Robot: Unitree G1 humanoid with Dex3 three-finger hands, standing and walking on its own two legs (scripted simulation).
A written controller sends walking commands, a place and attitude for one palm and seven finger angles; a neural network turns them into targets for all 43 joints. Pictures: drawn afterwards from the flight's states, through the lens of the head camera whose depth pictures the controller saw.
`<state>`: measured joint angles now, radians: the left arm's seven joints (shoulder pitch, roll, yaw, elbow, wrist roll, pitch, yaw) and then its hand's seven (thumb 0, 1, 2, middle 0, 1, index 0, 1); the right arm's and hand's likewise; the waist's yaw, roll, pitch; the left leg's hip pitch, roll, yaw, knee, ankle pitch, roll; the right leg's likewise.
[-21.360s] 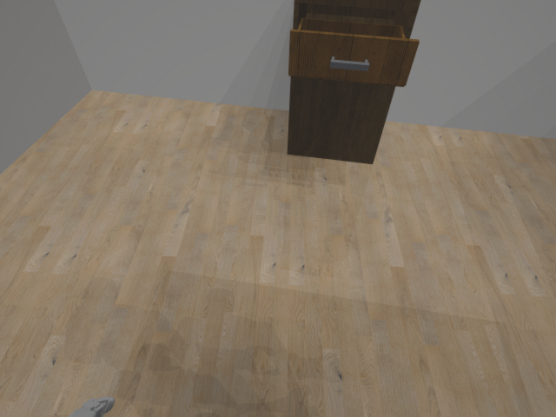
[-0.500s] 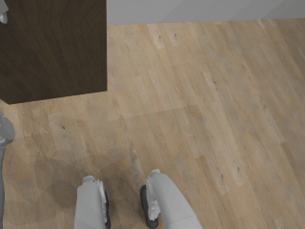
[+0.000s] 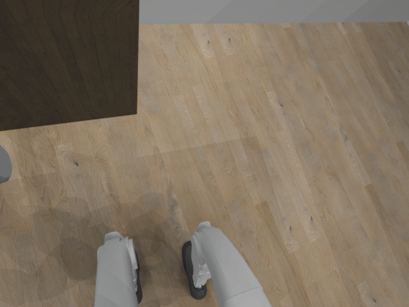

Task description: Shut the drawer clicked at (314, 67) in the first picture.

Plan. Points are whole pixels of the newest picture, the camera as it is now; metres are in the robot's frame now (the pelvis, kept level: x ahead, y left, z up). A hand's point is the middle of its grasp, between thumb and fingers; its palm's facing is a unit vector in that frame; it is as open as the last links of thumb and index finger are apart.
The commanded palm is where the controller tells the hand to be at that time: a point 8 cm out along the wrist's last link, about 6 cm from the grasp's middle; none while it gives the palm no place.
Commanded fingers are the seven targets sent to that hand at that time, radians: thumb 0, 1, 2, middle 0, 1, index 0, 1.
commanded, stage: pull the fist back off the drawer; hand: left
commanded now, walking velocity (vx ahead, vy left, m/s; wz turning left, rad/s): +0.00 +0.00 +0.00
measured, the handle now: out of the picture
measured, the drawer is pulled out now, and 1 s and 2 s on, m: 0.00 0.00 0.00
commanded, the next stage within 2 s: draw the hand back to the body in 0.44 s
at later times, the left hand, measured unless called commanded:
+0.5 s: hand out of the picture +0.61 +0.22 +0.09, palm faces +0.13 -0.99 -0.02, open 3.3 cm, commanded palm +0.59 +0.23 +0.09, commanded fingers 0.00 0.90 0.90 -1.40 -1.60 -1.40 -1.60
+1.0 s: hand out of the picture +0.46 +0.23 +0.18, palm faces +0.11 -0.99 -0.04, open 3.3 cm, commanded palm +0.42 +0.27 +0.19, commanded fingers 0.00 0.90 0.90 -1.40 -1.60 -1.40 -1.60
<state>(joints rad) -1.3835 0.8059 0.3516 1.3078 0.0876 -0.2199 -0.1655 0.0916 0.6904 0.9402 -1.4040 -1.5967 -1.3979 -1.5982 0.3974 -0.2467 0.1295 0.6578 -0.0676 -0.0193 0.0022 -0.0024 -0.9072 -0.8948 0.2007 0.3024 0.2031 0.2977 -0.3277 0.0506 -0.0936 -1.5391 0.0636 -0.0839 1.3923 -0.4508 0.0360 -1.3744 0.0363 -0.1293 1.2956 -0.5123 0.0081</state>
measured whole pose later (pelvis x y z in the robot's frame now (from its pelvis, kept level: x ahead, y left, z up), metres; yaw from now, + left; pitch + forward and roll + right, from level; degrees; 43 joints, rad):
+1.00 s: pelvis +0.08 -0.01 +0.10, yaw +4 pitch +16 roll -3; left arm -0.37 0.36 0.27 0.58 -0.20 -0.26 -0.20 0.02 0.90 0.90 -1.40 -1.60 -1.40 -1.60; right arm 0.29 -0.28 0.01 0.55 0.05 0.05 0.02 0.00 -0.91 -0.90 0.20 0.30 0.20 0.30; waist -0.08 0.04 -0.16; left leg -0.78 0.04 -0.02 0.96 -0.45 0.01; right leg -0.65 0.03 -0.06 0.86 -0.49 0.00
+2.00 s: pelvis +0.08 -0.03 +0.16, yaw +6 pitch -4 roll +0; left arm 0.52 0.31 0.27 -0.42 -0.08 -0.09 0.10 0.02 0.89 0.90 -1.41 -1.60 -1.40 -1.60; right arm 0.19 -0.23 0.03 0.61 0.01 -0.08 -0.09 0.01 -0.91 -0.90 0.20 0.30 0.20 0.30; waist 0.07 0.08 0.02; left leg -0.14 0.02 0.00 0.44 -0.23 -0.01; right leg -0.04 0.01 -0.05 0.40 -0.29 -0.02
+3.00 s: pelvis -0.05 +0.01 +0.14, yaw +7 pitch -1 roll -5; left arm 0.58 0.40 0.37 -0.60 -0.03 -0.26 0.16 0.02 0.89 0.90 -1.41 -1.60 -1.41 -1.60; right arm 0.21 -0.23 -0.01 0.59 0.00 -0.04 -0.10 0.01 -0.91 -0.90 0.20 0.30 0.20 0.30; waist -0.02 0.04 0.05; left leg -0.49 0.01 -0.04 0.60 -0.15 0.06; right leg -0.37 0.05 -0.02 0.62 -0.31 0.03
